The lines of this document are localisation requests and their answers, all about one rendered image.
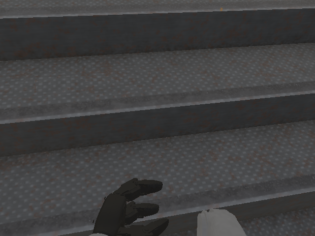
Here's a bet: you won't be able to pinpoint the robot left hand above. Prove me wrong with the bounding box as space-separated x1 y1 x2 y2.
93 178 169 236

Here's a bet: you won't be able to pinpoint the robot right thigh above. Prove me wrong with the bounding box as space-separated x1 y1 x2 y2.
197 208 246 236

